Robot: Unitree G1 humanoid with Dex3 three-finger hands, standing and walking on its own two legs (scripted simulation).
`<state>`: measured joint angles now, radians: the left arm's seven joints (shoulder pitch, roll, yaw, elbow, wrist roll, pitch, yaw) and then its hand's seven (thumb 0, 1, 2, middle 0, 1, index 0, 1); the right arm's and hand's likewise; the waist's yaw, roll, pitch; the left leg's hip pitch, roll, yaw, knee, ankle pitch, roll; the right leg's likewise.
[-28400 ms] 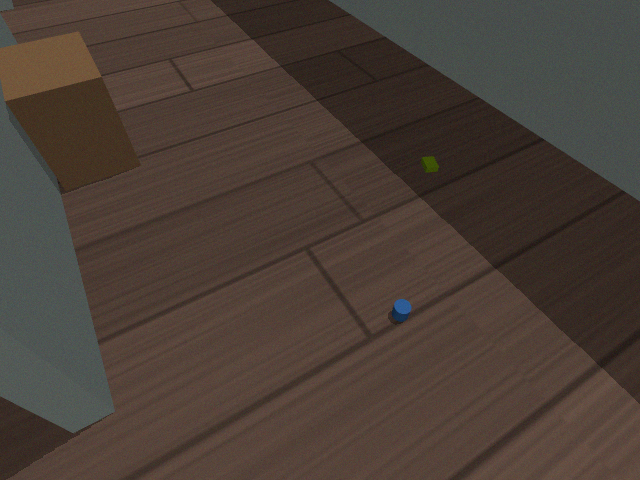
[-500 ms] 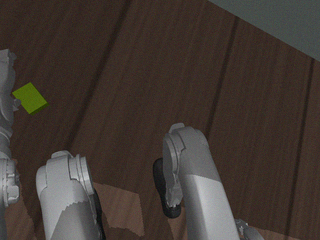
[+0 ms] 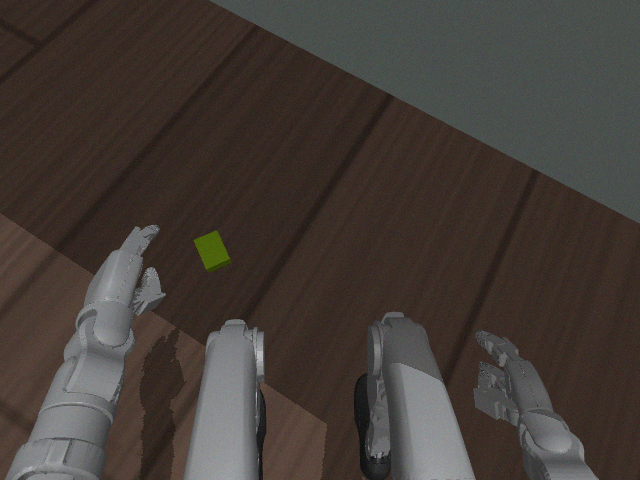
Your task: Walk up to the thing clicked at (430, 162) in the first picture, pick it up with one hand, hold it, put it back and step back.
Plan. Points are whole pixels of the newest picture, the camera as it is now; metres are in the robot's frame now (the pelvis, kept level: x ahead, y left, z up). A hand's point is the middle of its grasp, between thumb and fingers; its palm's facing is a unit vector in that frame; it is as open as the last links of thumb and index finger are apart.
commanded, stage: home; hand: left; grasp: from above
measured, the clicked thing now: (212, 251) +0.52 +0.22 -0.47
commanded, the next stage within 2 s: none
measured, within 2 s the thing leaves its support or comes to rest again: neither
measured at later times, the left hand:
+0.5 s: hand (99, 328) +0.27 +0.19 +0.11, palm faces +0.09 -0.97 -0.23, open 7.4 cm
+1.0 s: hand (22, 385) +0.23 +0.19 +0.18, palm faces +0.11 -0.97 -0.20, open 7.4 cm
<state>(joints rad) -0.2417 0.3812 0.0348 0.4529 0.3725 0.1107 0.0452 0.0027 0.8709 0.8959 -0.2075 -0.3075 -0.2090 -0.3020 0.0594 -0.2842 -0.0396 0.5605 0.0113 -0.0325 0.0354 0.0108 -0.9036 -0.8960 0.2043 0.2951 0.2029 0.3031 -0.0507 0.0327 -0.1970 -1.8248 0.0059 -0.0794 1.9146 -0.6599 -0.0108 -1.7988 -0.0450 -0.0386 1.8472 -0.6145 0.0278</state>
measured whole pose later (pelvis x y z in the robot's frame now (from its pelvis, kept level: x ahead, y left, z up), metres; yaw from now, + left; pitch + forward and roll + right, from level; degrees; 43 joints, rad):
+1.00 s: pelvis +0.08 +0.00 +0.23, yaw +3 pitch +10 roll -3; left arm 0.50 0.22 0.03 -0.11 -0.05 0.46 0.02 0.01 0.91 0.90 -0.20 -0.30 -0.20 -0.30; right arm 0.26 -0.22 0.04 0.52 0.00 -0.24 -0.18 0.02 -0.90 -0.90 0.21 0.30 0.21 0.30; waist -0.03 0.04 -0.16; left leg -0.67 0.03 -0.06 1.00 -0.50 -0.01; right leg -0.64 -0.03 -0.06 0.93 -0.45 0.02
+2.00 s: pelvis +0.08 +0.00 +0.23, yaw +3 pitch +10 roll -2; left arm 0.50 0.22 0.03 -0.13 -0.05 0.46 0.02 0.01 0.91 0.90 -0.20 -0.30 -0.20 -0.30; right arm 0.29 -0.21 0.03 0.55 0.01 -0.25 -0.19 0.02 -0.90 -0.90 0.21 0.30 0.21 0.30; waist -0.03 0.05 -0.16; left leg -0.68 0.04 -0.05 1.01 -0.51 -0.02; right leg -0.66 -0.02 -0.06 0.95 -0.47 0.02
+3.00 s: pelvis +0.07 +0.00 +0.25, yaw +3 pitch +2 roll +0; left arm 0.23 0.28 0.02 0.50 0.05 0.11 0.03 0.00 0.90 0.90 -0.20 -0.30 -0.20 -0.30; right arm 0.18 -0.28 -0.02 0.80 -0.07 -0.06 -0.02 0.02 -0.90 -0.90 0.21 0.30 0.21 0.30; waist 0.03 -0.01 0.02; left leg -0.46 0.00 -0.02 0.86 -0.43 0.00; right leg -0.47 -0.06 -0.03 0.85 -0.42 0.03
